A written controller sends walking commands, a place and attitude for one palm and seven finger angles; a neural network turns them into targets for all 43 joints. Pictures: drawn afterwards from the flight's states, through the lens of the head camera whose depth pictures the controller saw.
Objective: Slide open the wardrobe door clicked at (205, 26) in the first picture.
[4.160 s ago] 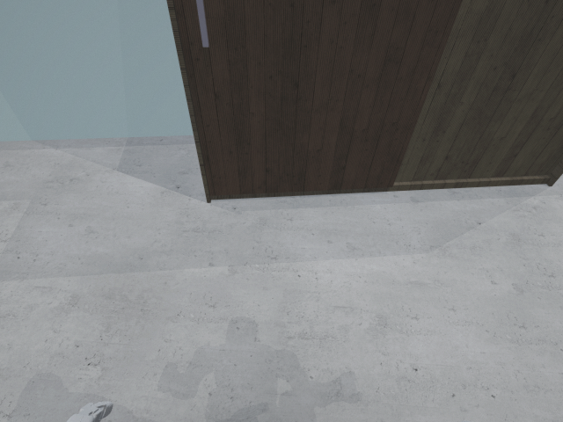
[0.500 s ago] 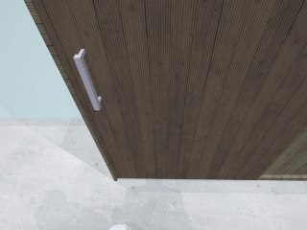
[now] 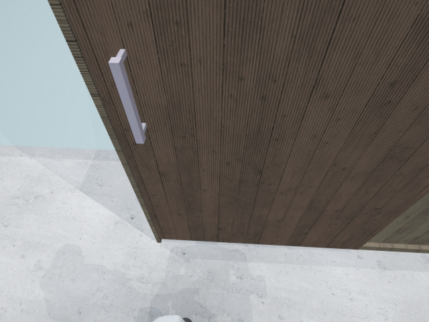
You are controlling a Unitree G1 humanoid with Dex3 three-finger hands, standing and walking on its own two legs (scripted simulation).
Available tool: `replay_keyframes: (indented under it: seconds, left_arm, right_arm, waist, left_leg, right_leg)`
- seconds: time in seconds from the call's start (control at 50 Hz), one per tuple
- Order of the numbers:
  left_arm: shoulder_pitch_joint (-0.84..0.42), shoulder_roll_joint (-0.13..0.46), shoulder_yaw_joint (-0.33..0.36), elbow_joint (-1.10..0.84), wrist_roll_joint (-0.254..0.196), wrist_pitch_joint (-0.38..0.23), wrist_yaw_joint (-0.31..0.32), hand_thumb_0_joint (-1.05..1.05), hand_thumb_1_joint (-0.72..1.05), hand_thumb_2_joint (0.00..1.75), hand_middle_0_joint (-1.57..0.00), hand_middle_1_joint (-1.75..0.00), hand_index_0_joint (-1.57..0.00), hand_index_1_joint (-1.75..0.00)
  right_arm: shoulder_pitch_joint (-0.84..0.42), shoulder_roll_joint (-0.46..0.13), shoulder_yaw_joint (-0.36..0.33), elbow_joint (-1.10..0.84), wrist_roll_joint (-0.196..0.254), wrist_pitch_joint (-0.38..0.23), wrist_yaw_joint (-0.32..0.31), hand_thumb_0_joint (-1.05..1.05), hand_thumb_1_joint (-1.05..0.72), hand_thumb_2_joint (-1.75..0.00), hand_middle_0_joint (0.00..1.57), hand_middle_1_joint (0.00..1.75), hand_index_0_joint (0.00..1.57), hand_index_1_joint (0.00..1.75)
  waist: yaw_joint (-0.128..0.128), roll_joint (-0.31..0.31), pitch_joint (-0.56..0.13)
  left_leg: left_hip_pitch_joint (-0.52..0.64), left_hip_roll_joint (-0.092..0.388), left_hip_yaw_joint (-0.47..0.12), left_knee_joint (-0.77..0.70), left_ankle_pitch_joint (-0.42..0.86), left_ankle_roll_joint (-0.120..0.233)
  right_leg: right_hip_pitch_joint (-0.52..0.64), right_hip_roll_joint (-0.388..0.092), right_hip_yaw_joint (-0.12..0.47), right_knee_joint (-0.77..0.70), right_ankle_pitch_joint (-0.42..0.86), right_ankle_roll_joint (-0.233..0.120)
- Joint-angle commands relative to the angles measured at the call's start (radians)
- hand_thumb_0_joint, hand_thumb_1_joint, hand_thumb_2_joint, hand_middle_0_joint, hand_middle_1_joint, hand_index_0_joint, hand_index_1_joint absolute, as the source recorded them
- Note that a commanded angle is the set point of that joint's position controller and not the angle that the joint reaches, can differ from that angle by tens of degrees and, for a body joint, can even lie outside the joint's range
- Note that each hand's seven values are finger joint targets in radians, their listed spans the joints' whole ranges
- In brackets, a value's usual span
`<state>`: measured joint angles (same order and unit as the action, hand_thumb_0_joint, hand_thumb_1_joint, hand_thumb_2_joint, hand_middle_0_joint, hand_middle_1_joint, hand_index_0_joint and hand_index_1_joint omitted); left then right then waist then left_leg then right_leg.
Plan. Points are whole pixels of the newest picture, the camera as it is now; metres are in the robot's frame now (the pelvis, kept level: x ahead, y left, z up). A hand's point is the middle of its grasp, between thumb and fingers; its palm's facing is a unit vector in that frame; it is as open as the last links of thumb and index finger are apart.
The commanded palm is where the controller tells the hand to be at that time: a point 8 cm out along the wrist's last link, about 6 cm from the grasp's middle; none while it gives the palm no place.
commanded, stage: come to a stop and stand still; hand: left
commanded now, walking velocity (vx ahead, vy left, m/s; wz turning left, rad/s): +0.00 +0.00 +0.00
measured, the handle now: (132, 100) +0.50 +0.23 +0.12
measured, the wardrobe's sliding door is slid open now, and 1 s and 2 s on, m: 0.00 0.00 0.00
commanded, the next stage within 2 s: look again from close up in 1.18 s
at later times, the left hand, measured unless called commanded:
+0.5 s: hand out of the picture -0.04 +0.14 -0.17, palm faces +0.07 -0.98 -0.19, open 7.3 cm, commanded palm none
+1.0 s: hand out of the picture -0.08 +0.15 -0.17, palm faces +0.08 -0.99 -0.15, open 7.3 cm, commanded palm none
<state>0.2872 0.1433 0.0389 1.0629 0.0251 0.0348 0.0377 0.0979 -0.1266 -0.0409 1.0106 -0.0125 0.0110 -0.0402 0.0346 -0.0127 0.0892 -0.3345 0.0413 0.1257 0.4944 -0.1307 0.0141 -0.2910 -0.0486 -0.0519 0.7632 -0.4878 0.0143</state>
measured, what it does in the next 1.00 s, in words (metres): steps on the spot: left foot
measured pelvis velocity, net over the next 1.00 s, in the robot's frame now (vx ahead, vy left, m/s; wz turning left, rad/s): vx -0.05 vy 0.00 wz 0.02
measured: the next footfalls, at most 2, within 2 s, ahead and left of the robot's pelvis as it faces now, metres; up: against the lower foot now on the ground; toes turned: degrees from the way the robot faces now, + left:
left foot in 0.30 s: +0.03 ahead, +0.15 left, +0.00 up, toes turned +7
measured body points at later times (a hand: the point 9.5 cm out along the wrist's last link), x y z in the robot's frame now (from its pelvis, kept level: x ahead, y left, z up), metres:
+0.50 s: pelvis -0.05 -0.03 +0.01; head -0.04 -0.03 +0.46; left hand -0.04 +0.19 -0.15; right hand -0.07 -0.24 -0.15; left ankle -0.03 +0.12 -0.73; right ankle -0.02 -0.11 -0.73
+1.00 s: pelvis -0.05 +0.00 +0.01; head -0.05 +0.01 +0.46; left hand -0.09 +0.21 -0.15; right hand -0.07 -0.21 -0.15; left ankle -0.03 +0.12 -0.73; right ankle -0.02 -0.11 -0.73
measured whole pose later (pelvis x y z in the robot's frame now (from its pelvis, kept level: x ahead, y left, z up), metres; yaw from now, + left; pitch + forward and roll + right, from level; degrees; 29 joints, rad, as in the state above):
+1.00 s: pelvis -0.05 +0.00 +0.01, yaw +1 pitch -1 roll +0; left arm 0.32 0.12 0.02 1.14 0.02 0.00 0.03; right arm 0.33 -0.10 -0.01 1.13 -0.01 -0.01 -0.04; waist 0.01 -0.02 0.02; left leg -0.22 0.02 0.05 0.42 -0.19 0.00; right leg -0.22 -0.03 -0.08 0.42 -0.18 0.00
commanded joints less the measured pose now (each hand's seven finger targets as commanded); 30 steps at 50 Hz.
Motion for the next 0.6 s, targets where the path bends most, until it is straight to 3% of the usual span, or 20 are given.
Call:
replay_keyframes:
  seconds: [0.0,0.02,0.04,0.06,0.08,0.1,0.12,0.16,0.22,0.24,0.28,0.32,0.36,0.38,0.48,0.58]
  left_arm:
    - [0.185,0.034,0.014,-0.003,0.002,-0.013,-0.002,0.0,0.9,0.9,-0.2,-0.3,-0.2,-0.3]
    - [0.178,0.074,0.015,-0.008,0.008,-0.023,0.0,0.0,0.9,0.9,-0.2,-0.3,-0.2,-0.3]
    - [0.13,0.132,0.018,-0.021,0.01,-0.028,0.002,0.0,0.9,0.9,-0.2,-0.3,-0.2,-0.3]
    - [0.062,0.168,0.019,-0.048,0.004,-0.027,0.002,0.0,0.9,0.9,-0.2,-0.3,-0.2,-0.3]
    - [0.01,0.158,0.021,-0.064,0.002,-0.032,0.005,0.0,0.9,0.9,-0.2,-0.3,-0.2,-0.3]
    - [-0.019,0.142,0.018,-0.068,0.003,-0.031,0.006,0.0,0.9,0.9,-0.2,-0.3,-0.2,-0.3]
    - [-0.029,0.135,0.015,-0.064,0.001,-0.034,0.006,0.0,0.9,0.9,-0.2,-0.3,-0.2,-0.3]
    - [-0.02,0.134,0.011,-0.054,-0.004,-0.041,0.001,0.0,0.9,0.9,-0.2,-0.3,-0.2,-0.3]
    - [0.019,0.127,0.006,-0.028,-0.009,-0.049,-0.002,0.0,0.9,0.9,-0.2,-0.3,-0.2,-0.3]
    - [0.018,0.126,0.004,-0.022,-0.012,-0.049,-0.002,0.0,0.9,0.9,-0.2,-0.3,-0.2,-0.3]
    - [0.027,0.109,-0.001,-0.008,-0.018,-0.05,-0.003,0.0,0.9,0.9,-0.2,-0.3,-0.2,-0.3]
    - [0.039,0.099,-0.001,0.001,-0.019,-0.054,-0.005,0.0,0.9,0.9,-0.2,-0.3,-0.2,-0.3]
    - [0.021,0.121,0.004,0.017,-0.025,-0.049,-0.005,0.0,0.9,0.9,-0.2,-0.3,-0.2,-0.3]
    - [0.019,0.125,0.005,0.017,-0.025,-0.047,-0.005,0.0,0.9,0.9,-0.2,-0.3,-0.2,-0.3]
    - [0.01,0.11,0.003,0.031,-0.02,-0.037,-0.006,0.0,0.9,0.9,-0.2,-0.3,-0.2,-0.3]
    - [0.029,0.094,0.003,0.035,-0.017,-0.034,-0.004,0.0,0.9,0.9,-0.2,-0.3,-0.2,-0.3]
  right_arm:
    - [0.057,-0.172,-0.045,-0.027,-0.002,0.008,0.007,0.0,-0.9,-0.9,0.2,0.3,0.2,0.3]
    - [0.068,-0.133,-0.039,-0.029,0.004,0.01,0.013,0.0,-0.9,-0.9,0.2,0.3,0.2,0.3]
    - [0.069,-0.079,-0.029,-0.041,0.01,0.018,0.019,0.0,-0.9,-0.9,0.2,0.3,0.2,0.3]
    - [0.05,-0.071,-0.022,-0.049,0.004,0.023,0.028,0.0,-0.9,-0.9,0.2,0.3,0.2,0.3]
    - [0.034,-0.086,-0.025,-0.039,-0.001,0.031,0.03,0.0,-0.9,-0.9,0.2,0.3,0.2,0.3]
    - [0.045,-0.082,-0.029,-0.028,-0.003,0.033,0.03,0.0,-0.9,-0.9,0.2,0.3,0.2,0.3]
    - [0.084,-0.07,-0.021,-0.009,-0.004,0.03,0.028,0.0,-0.9,-0.9,0.2,0.3,0.2,0.3]
    - [0.133,-0.059,-0.01,0.024,-0.002,0.023,0.028,0.0,-0.9,-0.9,0.2,0.3,0.2,0.3]
    - [0.163,-0.061,0.0,0.047,-0.002,0.012,0.021,0.0,-0.9,-0.9,0.2,0.3,0.2,0.3]
    - [0.185,-0.067,0.005,0.056,-0.003,0.006,0.017,0.0,-0.9,-0.9,0.2,0.3,0.2,0.3]
    - [0.209,-0.085,0.014,0.075,-0.002,-0.007,0.009,0.0,-0.9,-0.9,0.2,0.3,0.2,0.3]
    - [0.226,-0.104,0.017,0.088,-0.005,-0.015,0.0,0.0,-0.9,-0.9,0.2,0.3,0.2,0.3]
    - [0.225,-0.098,0.02,0.104,-0.002,-0.02,0.001,0.0,-0.9,-0.9,0.2,0.3,0.2,0.3]
    - [0.224,-0.097,0.021,0.104,-0.001,-0.018,0.002,0.0,-0.9,-0.9,0.2,0.3,0.2,0.3]
    - [0.253,-0.08,0.022,0.113,-0.005,-0.007,0.004,0.0,-0.9,-0.9,0.2,0.3,0.2,0.3]
    - [0.296,-0.067,0.02,0.117,-0.007,-0.005,0.004,0.0,-0.9,-0.9,0.2,0.3,0.2,0.3]
  waist:
    - [0.001,0.085,-0.165]
    - [-0.001,-0.018,-0.129]
    - [-0.024,-0.185,-0.079]
    - [-0.029,-0.217,-0.036]
    - [-0.022,-0.254,0.001]
    - [-0.031,-0.218,0.04]
    - [-0.047,-0.159,0.038]
    - [-0.055,-0.09,0.019]
    - [-0.041,-0.061,0.003]
    - [-0.045,-0.043,0.003]
    - [-0.036,0.014,-0.005]
    - [-0.02,-0.01,-0.023]
    - [-0.018,0.103,-0.087]
    - [-0.016,0.096,-0.093]
    - [-0.024,0.017,0.019]
    - [-0.031,-0.011,0.034]
  left_leg:
    - [0.026,0.191,-0.196,-0.147,-0.107,0.09]
    - [-0.019,0.117,-0.152,-0.07,-0.162,0.042]
    - [-0.046,0.033,-0.078,0.019,-0.226,-0.015]
    - [0.002,0.011,-0.066,0.084,-0.238,-0.033]
    - [0.023,0.031,-0.094,0.17,-0.262,-0.027]
    - [0.015,0.03,-0.11,0.226,-0.256,-0.022]
    - [0.027,0.031,-0.11,0.218,-0.222,-0.021]
    - [0.041,0.025,-0.102,0.188,-0.173,-0.023]
    - [0.073,0.027,-0.098,0.073,-0.137,-0.033]
    - [0.108,0.04,-0.109,0.014,-0.085,-0.032]
    - [0.149,0.074,-0.156,-0.08,0.015,-0.021]
    - [0.14,0.099,-0.156,-0.1,0.034,-0.02]
    - [0.129,0.089,-0.15,-0.115,0.06,-0.025]
    - [0.113,0.086,-0.146,-0.129,0.013,-0.029]
    - [0.072,0.056,-0.134,-0.152,-0.145,-0.028]
    - [0.071,0.049,-0.131,-0.156,-0.182,-0.019]
  right_leg:
    - [0.144,0.005,-0.015,-0.272,0.193,-0.005]
    - [0.148,-0.045,0.079,-0.411,0.208,-0.022]
    - [0.067,-0.184,0.234,-0.507,0.132,-0.075]
    - [-0.064,-0.262,0.281,-0.576,0.045,-0.13]
    - [-0.145,-0.248,0.282,-0.61,-0.021,-0.145]
    - [-0.17,-0.234,0.267,-0.61,-0.026,-0.151]
    - [-0.146,-0.218,0.239,-0.585,0.044,-0.153]
    - [-0.086,-0.173,0.169,-0.528,0.164,-0.136]
    - [-0.015,-0.151,0.14,-0.491,0.252,-0.115]
    - [-0.023,-0.148,0.134,-0.475,0.262,-0.104]
    - [-0.01,-0.097,0.109,-0.457,0.252,-0.065]
    - [0.06,-0.074,0.094,-0.454,0.325,-0.047]
    - [0.15,-0.077,0.073,-0.416,0.395,-0.046]
    - [0.171,-0.075,0.075,-0.427,0.359,-0.045]
    - [0.074,-0.072,0.1,-0.508,0.116,-0.045]
    - [0.023,-0.066,0.103,-0.518,0.05,-0.04]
